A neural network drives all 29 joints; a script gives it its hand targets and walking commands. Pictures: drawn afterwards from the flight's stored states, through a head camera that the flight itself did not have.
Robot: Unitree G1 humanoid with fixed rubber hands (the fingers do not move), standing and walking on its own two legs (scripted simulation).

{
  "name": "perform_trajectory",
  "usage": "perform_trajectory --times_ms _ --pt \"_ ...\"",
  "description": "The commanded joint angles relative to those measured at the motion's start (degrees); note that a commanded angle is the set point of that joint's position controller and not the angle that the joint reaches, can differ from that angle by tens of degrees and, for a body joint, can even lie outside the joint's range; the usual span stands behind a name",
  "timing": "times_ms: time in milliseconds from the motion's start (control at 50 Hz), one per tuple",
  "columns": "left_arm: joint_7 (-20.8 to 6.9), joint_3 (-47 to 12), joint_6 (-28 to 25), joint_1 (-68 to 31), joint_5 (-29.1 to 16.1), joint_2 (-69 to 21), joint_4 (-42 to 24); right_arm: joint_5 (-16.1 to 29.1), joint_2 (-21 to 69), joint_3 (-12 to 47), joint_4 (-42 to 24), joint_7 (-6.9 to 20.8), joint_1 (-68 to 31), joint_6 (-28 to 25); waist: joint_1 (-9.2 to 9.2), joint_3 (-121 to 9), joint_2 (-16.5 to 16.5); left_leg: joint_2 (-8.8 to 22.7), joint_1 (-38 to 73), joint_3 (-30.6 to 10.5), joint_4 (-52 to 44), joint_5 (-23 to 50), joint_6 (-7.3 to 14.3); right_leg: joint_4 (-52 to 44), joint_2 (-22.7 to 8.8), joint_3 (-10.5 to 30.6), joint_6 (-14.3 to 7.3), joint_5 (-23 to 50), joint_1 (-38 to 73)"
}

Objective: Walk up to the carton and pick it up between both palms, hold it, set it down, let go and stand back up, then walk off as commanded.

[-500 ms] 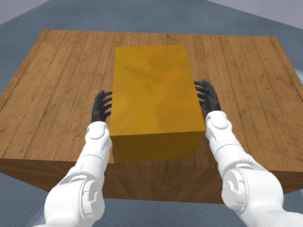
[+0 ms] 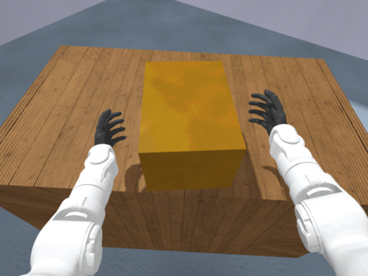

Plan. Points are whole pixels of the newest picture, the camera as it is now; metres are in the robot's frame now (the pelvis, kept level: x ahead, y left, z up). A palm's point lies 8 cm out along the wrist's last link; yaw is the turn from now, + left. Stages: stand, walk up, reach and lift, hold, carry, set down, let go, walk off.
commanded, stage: set down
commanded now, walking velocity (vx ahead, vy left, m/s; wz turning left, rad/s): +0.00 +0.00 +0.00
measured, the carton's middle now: (186, 122) +0.52 +0.05 +0.01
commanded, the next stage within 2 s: none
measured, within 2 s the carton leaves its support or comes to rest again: neither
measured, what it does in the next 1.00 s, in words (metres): stands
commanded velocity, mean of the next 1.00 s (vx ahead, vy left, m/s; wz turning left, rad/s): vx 0.00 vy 0.00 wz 0.00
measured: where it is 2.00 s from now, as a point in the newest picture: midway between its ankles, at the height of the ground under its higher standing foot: outside the picture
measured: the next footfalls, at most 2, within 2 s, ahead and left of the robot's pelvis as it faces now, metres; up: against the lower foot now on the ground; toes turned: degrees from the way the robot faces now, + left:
none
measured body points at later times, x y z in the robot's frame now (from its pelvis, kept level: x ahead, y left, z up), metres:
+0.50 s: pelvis -0.01 +0.00 +0.01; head +0.03 +0.01 +0.45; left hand +0.37 +0.23 +0.06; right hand +0.42 -0.16 +0.07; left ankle +0.04 +0.16 -0.73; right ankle +0.02 -0.13 -0.73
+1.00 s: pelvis +0.01 +0.00 +0.02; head +0.03 +0.01 +0.46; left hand +0.29 +0.23 +0.04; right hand +0.35 -0.18 +0.05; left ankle +0.04 +0.16 -0.73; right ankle +0.02 -0.13 -0.73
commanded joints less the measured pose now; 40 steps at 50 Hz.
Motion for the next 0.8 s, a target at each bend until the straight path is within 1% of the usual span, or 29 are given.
perform_trajectory --times_ms 0,20,40,60,100,140,160,180,200,260,280,320,340,380,400,420,440,460,480,500,520,560,580,600,640,680,740,760,780 --pt "0.0 -2.2 -4.9 -30.2 -2.6 8.9 -13.9 0.8 -9.9 -1.3 -13.0 1.6 -29.8 -2.2 0.31 -39.1 0.2 -5.6 20.9 5.5 0.8 9.7 0.5 -1.4 2.1 -2.5 -0.4 4.0 12.3" --pt "-0.3 -2.7 -4.6 -25.4 -2.3 7.1 -15.8 1.6 -8.4 -0.4 -13.1 1.9 -24.7 -2.7 -0.32 -37.3 1.0 -5.7 21.8 5.1 0.5 10.7 0.4 -1.2 2.2 -2.5 -0.3 6.2 13.6" --pt "0.3 -3.5 -5.5 -35.0 -3.1 8.9 -14.0 0.3 -9.0 -3.7 -10.6 1.7 -31.0 -1.2 -1.87 -36.5 2.0 -6.1 20.2 5.1 -0.2 5.2 0.0 -2.1 1.7 -3.1 -0.6 -0.2 10.6" --pt "0.6 -3.8 -5.8 -30.4 -3.5 8.8 -17.1 1.0 -9.3 -2.9 -13.9 2.1 -27.9 -1.4 -0.29 -38.9 3.0 -5.8 18.8 4.9 0.8 5.3 0.1 -0.8 1.6 -2.5 -1.1 -2.2 11.1" --pt "0.9 -5.0 -6.3 -34.1 -6.6 10.0 -18.2 -0.5 -9.5 -4.1 -20.9 1.2 -32.2 -2.0 -1.19 -45.3 1.4 -6.3 18.9 5.7 1.3 2.8 0.5 -0.7 1.3 -2.5 -0.5 -3.9 10.8" --pt "0.9 -4.1 -5.5 -27.1 -5.8 10.0 -21.9 0.7 -8.9 -2.4 -23.4 1.0 -25.3 -2.0 -0.59 -46.9 1.0 -6.6 21.0 5.2 2.5 9.2 0.5 -0.1 1.6 -2.5 -0.2 4.7 13.9" --pt "0.6 -4.4 -4.8 -28.9 -6.8 11.0 -20.0 0.3 -9.7 -3.6 -23.2 1.1 -27.5 -1.2 -0.49 -46.4 1.6 -7.1 19.8 5.0 2.2 7.1 0.6 -0.6 1.2 -2.3 -0.3 1.7 12.9" --pt "0.5 -4.7 -3.7 -22.4 -4.9 9.7 -27.4 0.4 -9.7 -3.9 -23.7 0.7 -20.5 -1.6 -2.59 -46.8 4.9 -6.9 22.5 3.8 2.2 11.7 0.0 0.0 1.5 -2.6 -0.5 7.7 16.1" --pt "0.8 -2.8 -2.7 -22.7 -3.1 9.8 -27.0 -0.1 -11.8 -5.4 -23.3 0.8 -20.8 -1.1 -1.52 -47.4 5.9 -6.7 25.3 3.9 2.2 12.8 -0.6 -0.4 1.9 -3.6 -0.8 7.7 14.3" --pt "0.7 -1.7 0.5 -30.7 -4.0 10.8 -20.9 -3.3 -12.3 -9.9 -23.5 -0.5 -26.8 1.3 -1.95 -39.7 0.4 -7.2 20.5 5.1 -0.6 -0.1 0.6 -3.3 1.5 -3.5 -0.7 -5.7 10.8" --pt "0.5 -3.8 1.9 -17.2 -4.1 6.5 -28.8 -2.5 -12.1 -8.4 -27.9 -0.1 -17.0 0.6 -2.58 -39.3 -1.3 -6.4 24.0 4.0 -0.8 8.6 0.9 -1.8 2.4 -3.4 -0.4 5.9 16.7" --pt "0.0 -2.4 2.7 -12.1 -1.7 5.9 -34.3 -2.3 -12.1 -7.9 -32.7 -0.3 -11.8 -0.6 -2.83 -45.1 -1.4 -6.6 29.4 3.2 0.0 14.6 0.7 -1.7 2.8 -4.3 0.1 13.1 18.2" --pt "0.0 -0.4 4.4 -5.6 -0.3 6.2 -38.0 -1.4 -12.8 -5.2 -35.5 -0.2 -8.1 -0.7 -0.56 -45.2 -1.8 -6.5 31.9 3.5 0.3 19.7 0.7 -1.3 3.0 -3.9 -0.1 17.3 22.1" --pt "-0.7 1.2 7.6 -4.6 2.2 5.4 -39.6 -1.5 -12.7 -6.1 -33.6 -0.1 -7.1 0.3 -0.57 -38.2 -0.8 -6.7 32.9 3.3 -0.8 20.1 0.5 -2.9 2.7 -4.2 0.0 17.1 21.3" --pt "-1.4 2.0 7.8 -12.7 2.5 7.0 -33.5 -3.3 -12.1 -8.1 -31.8 -0.3 -13.6 1.9 -1.10 -32.1 0.0 -7.4 29.1 4.1 -2.6 11.6 1.2 -5.1 1.8 -3.8 0.2 8.0 18.4" --pt "-1.1 1.1 8.7 -3.5 2.1 5.8 -41.4 -2.5 -12.8 -9.3 -36.0 0.2 -6.4 1.3 -1.83 -30.4 -0.7 -6.8 32.2 3.8 -3.4 15.1 1.0 -4.9 2.4 -3.7 -0.4 11.6 21.7" --pt "-0.9 0.6 9.2 -5.8 2.0 6.0 -43.7 -1.1 -13.3 -8.5 -36.8 0.2 -7.6 1.6 -1.01 -30.6 0.5 -6.9 33.4 4.0 -3.7 13.0 0.9 -5.1 2.3 -4.4 -0.8 8.7 20.9" --pt "-0.6 2.4 9.1 -17.5 1.9 7.1 -38.0 -1.2 -9.9 -7.8 -34.8 -0.1 -17.0 3.0 2.13 -25.8 0.7 -7.9 30.0 5.6 -4.3 6.6 1.1 -7.1 1.4 -3.3 -0.7 0.1 17.2" --pt "-0.4 -1.6 9.7 -6.7 0.6 2.9 -42.6 -2.3 -10.8 -10.0 -36.4 1.1 -6.4 2.4 -1.96 -26.4 -0.9 -6.7 31.7 3.6 -4.7 8.9 1.7 -6.1 2.2 -4.5 -0.9 5.3 18.2" --pt "-0.3 1.0 8.6 -8.4 0.8 5.9 -42.5 -3.6 -10.9 -10.1 -37.1 0.9 -8.5 2.4 0.21 -26.9 -3.1 -7.2 31.4 4.7 -5.1 8.2 1.9 -6.7 1.4 -4.0 -0.7 2.9 19.0" --pt "-0.4 -0.7 9.5 8.3 0.6 2.2 -50.2 -1.8 -11.6 -7.8 -41.9 1.4 4.3 1.2 0.10 -27.1 -3.5 -6.4 35.7 3.5 -4.4 19.1 1.8 -5.2 2.3 -4.4 -0.9 15.4 24.5" --pt "-1.2 1.9 8.9 -3.6 2.2 5.1 -42.7 -2.1 -10.2 -6.8 -36.4 1.2 -3.8 2.3 1.20 -23.3 -1.7 -7.4 34.7 4.5 -4.5 13.7 1.7 -7.2 0.9 -3.5 -0.5 6.9 19.2" --pt "-1.4 -0.6 9.4 6.9 2.1 2.2 -49.4 -1.4 -10.6 -6.7 -40.0 2.0 5.0 1.8 -0.46 -23.1 -1.5 -6.4 38.3 3.4 -5.0 19.2 1.6 -6.6 2.0 -4.4 -1.1 13.0 22.2" --pt "-1.6 1.2 9.3 4.7 3.8 3.3 -52.3 -1.3 -11.0 -7.1 -41.9 2.1 5.2 1.0 0.34 -25.6 -0.6 -6.6 38.8 4.0 -4.7 21.4 1.1 -6.7 2.0 -4.6 -0.9 14.7 23.7" --pt "-2.5 0.7 8.5 3.1 2.8 3.1 -46.2 -1.2 -9.2 -6.1 -39.2 2.1 4.4 1.9 -0.42 -18.9 -1.6 -7.2 34.8 3.9 -6.1 14.3 1.8 -8.2 1.2 -3.7 -1.0 8.1 21.5" --pt "-1.8 0.1 7.8 10.8 2.7 2.8 -56.0 -1.1 -10.5 -7.5 -43.9 2.8 11.2 0.4 -0.80 -21.2 0.7 -7.1 38.2 3.8 -6.1 18.6 1.0 -8.1 1.4 -3.8 -1.6 12.9 23.8" --pt "-1.6 -1.6 8.4 14.1 3.0 2.3 -58.1 -2.3 -12.0 -8.9 -47.1 2.2 14.9 0.0 -2.43 -17.8 0.1 -6.8 39.2 3.7 -5.9 19.0 0.9 -8.3 1.8 -3.9 -1.9 13.3 23.0" --pt "-1.8 -1.0 8.8 14.9 4.0 2.1 -57.4 -1.8 -10.5 -8.5 -47.1 2.4 16.0 -0.1 -0.98 -17.1 1.0 -6.4 39.6 4.1 -6.8 17.7 0.7 -9.0 1.9 -3.9 -2.1 11.6 23.8" --pt "-2.0 -3.2 8.5 20.5 3.7 -0.2 -59.5 -2.7 -10.8 -9.3 -47.9 2.6 21.9 -0.3 -3.30 -18.7 0.7 -6.5 40.3 2.7 -6.2 19.5 0.7 -8.1 2.0 -4.4 -1.8 15.2 25.4"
